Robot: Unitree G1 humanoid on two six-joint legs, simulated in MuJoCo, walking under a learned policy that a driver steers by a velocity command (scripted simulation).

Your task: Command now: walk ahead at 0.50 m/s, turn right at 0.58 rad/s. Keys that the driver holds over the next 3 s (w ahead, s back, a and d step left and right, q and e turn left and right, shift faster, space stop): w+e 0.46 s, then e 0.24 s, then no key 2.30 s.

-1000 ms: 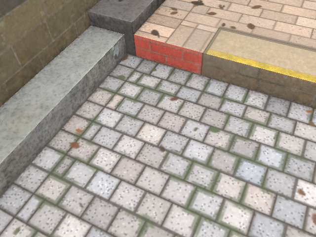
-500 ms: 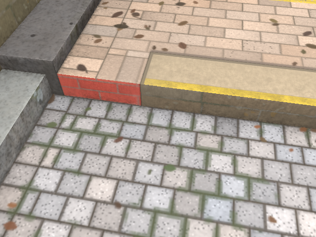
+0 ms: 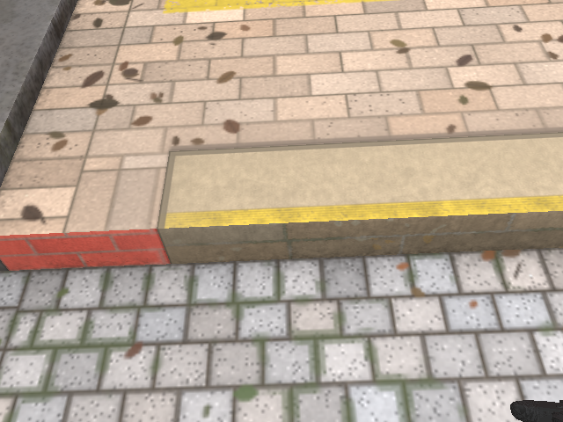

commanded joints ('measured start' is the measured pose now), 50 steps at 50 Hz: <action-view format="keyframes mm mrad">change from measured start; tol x32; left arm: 1 -10 182 49 -65 -5 -11 16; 50 -238 150 21 -164 36 38 4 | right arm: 1 -90 -41 -4 -81 6 -10 7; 12 312 -266 -76 -24 -18 -35 14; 50 150 -76 11 -14 5 97 -40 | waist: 1 0 -113 -28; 10 -102 -155 -129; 12 -91 305 -389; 33 -31 80 -84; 36 -58 -349 -298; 50 -56 -154 -185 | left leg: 1 93 -60 33 -188 171 -12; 10 470 -71 11 -382 55 100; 12 1054 321 -636 -457 -169 333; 18 578 160 -179 -608 -41 218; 33 669 149 240 -360 682 143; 35 442 52 272 71 386 59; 36 66 -90 238 436 -598 -5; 50 301 -25 46 1 -197 -17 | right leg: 1 -63 -194 164 -105 150 -135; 10 16 -178 290 234 244 -50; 12 -488 25 95 835 -407 61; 14 -634 -104 96 988 -291 78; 33 -254 -87 -154 243 96 18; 36 458 -383 309 280 1003 -217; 50 -185 -267 141 -19 113 -147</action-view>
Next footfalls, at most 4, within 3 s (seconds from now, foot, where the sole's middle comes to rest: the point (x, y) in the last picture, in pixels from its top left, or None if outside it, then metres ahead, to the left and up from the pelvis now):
0.22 left None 0.31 0.14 -0.79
0.70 right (407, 416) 0.48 -0.19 -0.79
1.10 left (310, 373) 0.58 0.04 -0.79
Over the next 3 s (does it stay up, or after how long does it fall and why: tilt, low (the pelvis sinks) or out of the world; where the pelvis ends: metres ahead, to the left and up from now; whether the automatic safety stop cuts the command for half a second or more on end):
stays up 0.51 -0.04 -0.01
